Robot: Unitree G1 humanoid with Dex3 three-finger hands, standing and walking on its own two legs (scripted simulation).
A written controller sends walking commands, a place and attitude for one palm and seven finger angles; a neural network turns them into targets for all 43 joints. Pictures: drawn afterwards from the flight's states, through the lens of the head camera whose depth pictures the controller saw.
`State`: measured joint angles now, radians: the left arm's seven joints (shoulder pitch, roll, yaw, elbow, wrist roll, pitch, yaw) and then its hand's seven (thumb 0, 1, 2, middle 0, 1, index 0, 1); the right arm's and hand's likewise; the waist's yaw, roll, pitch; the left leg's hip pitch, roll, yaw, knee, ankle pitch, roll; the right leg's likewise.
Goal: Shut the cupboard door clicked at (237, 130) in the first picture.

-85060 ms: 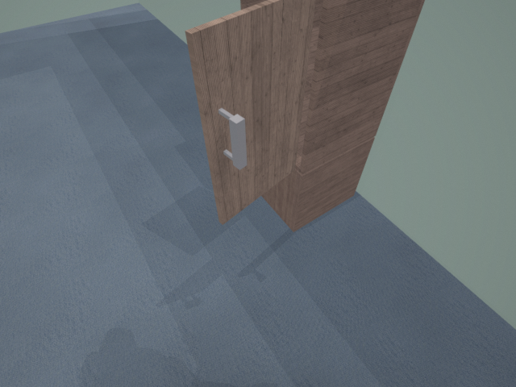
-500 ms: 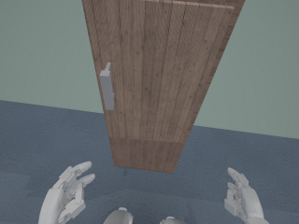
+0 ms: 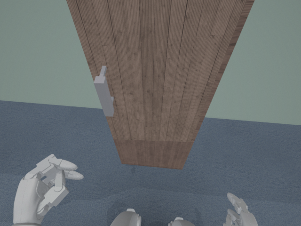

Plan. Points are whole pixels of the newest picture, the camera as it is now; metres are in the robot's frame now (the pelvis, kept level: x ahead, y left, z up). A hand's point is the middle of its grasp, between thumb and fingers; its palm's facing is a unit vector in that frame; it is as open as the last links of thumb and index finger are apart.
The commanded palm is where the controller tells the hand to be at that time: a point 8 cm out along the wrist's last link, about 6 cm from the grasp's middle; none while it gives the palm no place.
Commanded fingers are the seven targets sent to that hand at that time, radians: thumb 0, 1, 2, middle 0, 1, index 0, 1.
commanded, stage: raise the hand and make a fist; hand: left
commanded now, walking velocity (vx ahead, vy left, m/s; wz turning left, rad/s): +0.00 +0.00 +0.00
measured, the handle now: (106, 92) +0.45 +0.16 +0.08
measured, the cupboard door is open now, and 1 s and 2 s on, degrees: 4 4 4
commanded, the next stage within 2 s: bring the fist close to the handle in 1.00 s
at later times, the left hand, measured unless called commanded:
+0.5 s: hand (62, 186) +0.20 +0.21 +0.06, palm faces -0.01 -1.00 -0.01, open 3.1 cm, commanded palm +0.18 +0.27 +0.08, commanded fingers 0.00 0.90 0.90 -1.30 -1.50 -1.30 -1.50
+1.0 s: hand (56, 171) +0.22 +0.21 +0.09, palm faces +0.07 -1.00 -0.04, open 3.1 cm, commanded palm +0.19 +0.26 +0.08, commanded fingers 0.00 0.90 0.90 -1.30 -1.50 -1.30 -1.50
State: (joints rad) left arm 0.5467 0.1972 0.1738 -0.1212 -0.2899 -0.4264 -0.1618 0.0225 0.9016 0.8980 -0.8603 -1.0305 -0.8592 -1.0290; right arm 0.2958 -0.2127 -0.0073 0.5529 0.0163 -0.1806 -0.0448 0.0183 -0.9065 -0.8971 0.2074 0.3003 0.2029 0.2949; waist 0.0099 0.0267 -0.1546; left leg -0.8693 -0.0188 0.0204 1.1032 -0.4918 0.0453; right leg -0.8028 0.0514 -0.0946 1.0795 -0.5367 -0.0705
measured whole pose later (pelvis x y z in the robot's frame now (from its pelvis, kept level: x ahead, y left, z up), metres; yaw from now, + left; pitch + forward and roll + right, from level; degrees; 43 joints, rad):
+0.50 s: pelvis -0.01 +0.03 +0.01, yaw +1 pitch +11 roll -4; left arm 0.41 0.25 0.08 -0.07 -0.25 -0.29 -0.20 0.02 0.90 0.90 -1.26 -1.47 -1.27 -1.47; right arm 0.25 -0.23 0.06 0.46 0.02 -0.15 -0.05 0.02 -0.91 -0.90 0.21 0.30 0.21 0.30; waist 0.01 0.04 -0.13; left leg -0.80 -0.04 0.01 1.06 -0.45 0.09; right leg -0.71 0.04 -0.10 0.99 -0.48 -0.03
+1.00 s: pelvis -0.01 +0.02 +0.01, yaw +1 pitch +11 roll -3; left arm 0.38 0.25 0.15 -0.08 -0.29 -0.38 -0.17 0.02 0.90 0.90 -1.29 -1.50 -1.29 -1.50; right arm 0.27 -0.26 0.03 0.51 0.01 -0.17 -0.03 0.02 -0.91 -0.90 0.21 0.30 0.20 0.29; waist 0.00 0.04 -0.13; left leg -0.78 -0.03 0.01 1.04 -0.46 0.07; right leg -0.69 0.05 -0.10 0.98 -0.49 -0.05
